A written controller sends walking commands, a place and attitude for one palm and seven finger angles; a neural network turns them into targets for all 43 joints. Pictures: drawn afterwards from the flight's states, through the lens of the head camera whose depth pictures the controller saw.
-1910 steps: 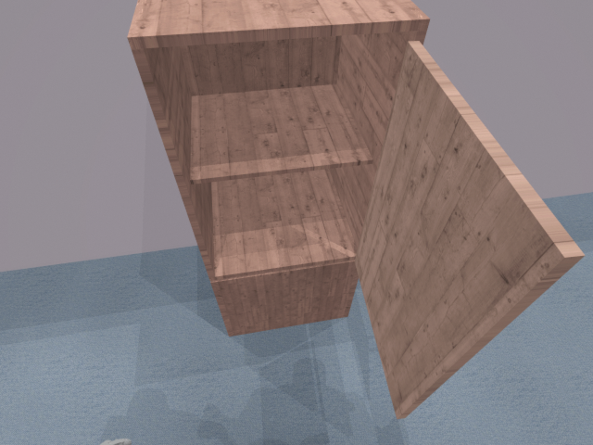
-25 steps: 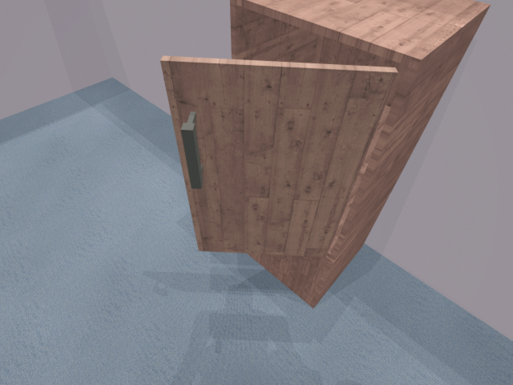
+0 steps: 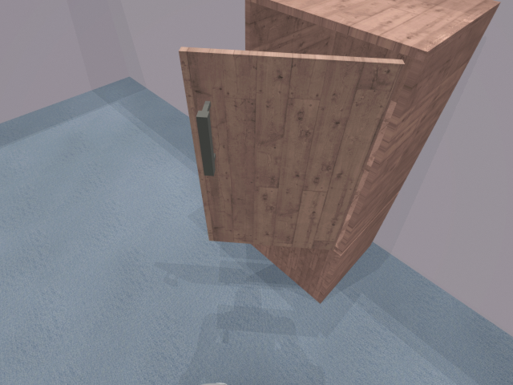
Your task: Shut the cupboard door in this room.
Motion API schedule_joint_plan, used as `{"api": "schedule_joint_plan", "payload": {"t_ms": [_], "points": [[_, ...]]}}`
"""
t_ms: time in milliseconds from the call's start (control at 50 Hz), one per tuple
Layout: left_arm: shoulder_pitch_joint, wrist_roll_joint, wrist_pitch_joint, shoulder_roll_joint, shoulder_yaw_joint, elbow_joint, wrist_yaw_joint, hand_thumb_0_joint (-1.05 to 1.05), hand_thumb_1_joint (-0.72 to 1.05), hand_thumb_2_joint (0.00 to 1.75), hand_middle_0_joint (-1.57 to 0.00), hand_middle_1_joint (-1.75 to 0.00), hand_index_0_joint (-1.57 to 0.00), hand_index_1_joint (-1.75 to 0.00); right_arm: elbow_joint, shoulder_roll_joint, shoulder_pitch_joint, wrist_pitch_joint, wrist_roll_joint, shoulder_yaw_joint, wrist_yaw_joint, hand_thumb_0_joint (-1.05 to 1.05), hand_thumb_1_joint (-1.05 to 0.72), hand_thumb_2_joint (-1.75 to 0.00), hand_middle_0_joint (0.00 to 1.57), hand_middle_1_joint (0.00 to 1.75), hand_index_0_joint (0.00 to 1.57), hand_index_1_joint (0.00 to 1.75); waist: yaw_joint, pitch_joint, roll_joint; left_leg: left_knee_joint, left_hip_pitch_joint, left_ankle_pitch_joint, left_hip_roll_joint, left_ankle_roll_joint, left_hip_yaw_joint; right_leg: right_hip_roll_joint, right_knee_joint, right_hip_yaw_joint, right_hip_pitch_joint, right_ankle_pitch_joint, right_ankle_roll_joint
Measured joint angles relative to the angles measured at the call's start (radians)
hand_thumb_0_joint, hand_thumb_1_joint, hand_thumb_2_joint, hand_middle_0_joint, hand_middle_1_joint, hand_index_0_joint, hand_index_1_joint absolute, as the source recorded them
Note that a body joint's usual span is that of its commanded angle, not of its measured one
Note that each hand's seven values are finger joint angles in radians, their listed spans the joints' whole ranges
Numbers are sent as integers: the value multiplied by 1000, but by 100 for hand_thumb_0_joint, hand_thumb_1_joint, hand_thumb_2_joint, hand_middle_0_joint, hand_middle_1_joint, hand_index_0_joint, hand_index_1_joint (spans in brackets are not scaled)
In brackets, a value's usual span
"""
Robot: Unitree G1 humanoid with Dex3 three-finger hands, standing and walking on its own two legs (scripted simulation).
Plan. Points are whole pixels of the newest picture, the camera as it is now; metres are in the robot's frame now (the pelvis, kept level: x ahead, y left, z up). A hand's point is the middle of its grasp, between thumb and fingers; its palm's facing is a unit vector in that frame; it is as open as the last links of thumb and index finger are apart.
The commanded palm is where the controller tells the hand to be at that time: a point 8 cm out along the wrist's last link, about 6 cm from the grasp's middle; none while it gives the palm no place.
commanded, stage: come to a stop and stand still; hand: left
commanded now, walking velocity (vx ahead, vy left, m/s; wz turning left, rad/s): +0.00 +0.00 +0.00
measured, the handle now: (208, 139) +0.56 +0.14 +0.07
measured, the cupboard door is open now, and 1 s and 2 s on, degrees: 40 40 40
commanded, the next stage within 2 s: look again from close up in 0.46 s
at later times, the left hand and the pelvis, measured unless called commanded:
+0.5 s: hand out of the picture +0.05 +0.22 -0.15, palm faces -0.01 -0.97 -0.26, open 7.4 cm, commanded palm none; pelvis -0.03 +0.02 +0.01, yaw -2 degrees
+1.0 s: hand out of the picture -0.05 +0.16 -0.16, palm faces -0.03 -0.98 -0.18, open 7.3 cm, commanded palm none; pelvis -0.05 +0.00 +0.02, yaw -3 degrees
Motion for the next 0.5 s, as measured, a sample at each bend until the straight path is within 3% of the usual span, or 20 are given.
{"api": "schedule_joint_plan", "payload": {"t_ms": [40,80,160,180,220,280,380,460,500], "points": [[13,1,0,0,3,-1,1,0,91,90,-20,-30,-20,-30,-3,-5,-10,6,1,-3,1,0,-91,-90,20,30,20,30,6,4,2,14,-6,-13,-4,-4,-1,0,8,4,-2,17,1],[31,3,4,-3,5,2,1,0,91,90,-20,-30,-20,-30,-12,-11,-18,17,1,-7,1,0,-91,-90,20,30,20,30,12,0,6,64,-32,-104,-10,-25,-12,-3,-1,4,-3,39,20],[39,1,39,-4,12,30,8,0,91,90,-20,-30,-20,-30,-43,-24,-27,10,5,-24,2,0,-91,-90,20,30,20,30,11,-14,-11,409,-63,-198,-21,-48,-39,-27,-41,-7,-21,156,35],[34,2,44,3,15,35,9,1,90,90,-20,-30,-20,-30,-52,-26,-20,-4,7,-23,3,0,-91,-90,20,30,20,30,6,-18,-21,398,-20,-213,-12,-46,-37,-34,-41,-11,-32,186,39],[19,2,45,19,19,28,10,1,90,90,-20,-30,-20,-30,-69,-34,6,-33,10,-17,3,0,-91,-90,20,30,20,30,-7,-29,-25,204,110,-233,12,-45,-42,-35,6,-24,-75,180,51],[-52,-11,46,59,33,7,8,1,90,90,-20,-30,-20,-30,-50,-16,29,-41,-1,-3,-11,0,-91,-90,20,30,20,30,-3,7,-81,164,132,-223,-20,-4,-10,-41,137,10,-122,29,33],[-127,-10,26,91,40,-37,3,1,91,90,-20,-30,-20,-30,0,-10,93,-27,-13,21,-18,0,-91,-90,20,30,20,30,-10,-28,-43,24,144,-115,-14,15,-34,20,320,-29,-106,-1,13],[-144,-19,0,96,30,-49,4,1,91,90,-20,-30,-20,-30,10,0,102,-32,-19,31,-25,0,-91,-90,20,30,20,30,-23,-42,-22,-71,150,-61,-12,11,-38,29,104,-84,43,-32,11],[-149,-25,-6,93,20,-39,4,0,91,90,-20,-30,-20,-30,9,8,99,-41,-15,35,-27,0,-91,-90,20,30,20,30,-33,-41,-21,-81,142,-55,-16,5,-29,30,-59,-92,133,25,4]]}}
